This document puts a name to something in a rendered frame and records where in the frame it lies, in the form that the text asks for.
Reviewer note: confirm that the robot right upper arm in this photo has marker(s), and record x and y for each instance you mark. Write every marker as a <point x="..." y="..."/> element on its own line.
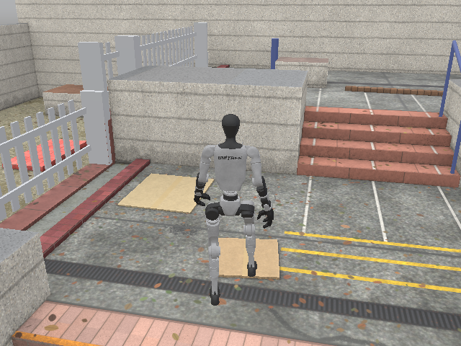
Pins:
<point x="253" y="153"/>

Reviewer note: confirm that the right robot forearm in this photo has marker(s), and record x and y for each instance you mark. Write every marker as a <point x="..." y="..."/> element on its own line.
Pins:
<point x="263" y="196"/>

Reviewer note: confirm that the left robot hand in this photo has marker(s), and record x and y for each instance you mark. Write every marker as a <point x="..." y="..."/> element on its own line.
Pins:
<point x="197" y="199"/>

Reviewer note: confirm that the left robot forearm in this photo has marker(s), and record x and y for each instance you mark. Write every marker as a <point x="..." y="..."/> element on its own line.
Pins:
<point x="199" y="187"/>

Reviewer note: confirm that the robot left shin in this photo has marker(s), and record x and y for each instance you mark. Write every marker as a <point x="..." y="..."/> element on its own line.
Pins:
<point x="214" y="271"/>

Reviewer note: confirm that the robot left upper arm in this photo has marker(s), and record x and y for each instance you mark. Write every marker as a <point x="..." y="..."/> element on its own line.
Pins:
<point x="205" y="160"/>

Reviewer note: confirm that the robot left foot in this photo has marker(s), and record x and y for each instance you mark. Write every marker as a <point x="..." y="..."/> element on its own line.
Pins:
<point x="215" y="298"/>

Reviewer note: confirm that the right robot hand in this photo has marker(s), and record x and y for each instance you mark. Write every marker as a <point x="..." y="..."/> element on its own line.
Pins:
<point x="268" y="219"/>

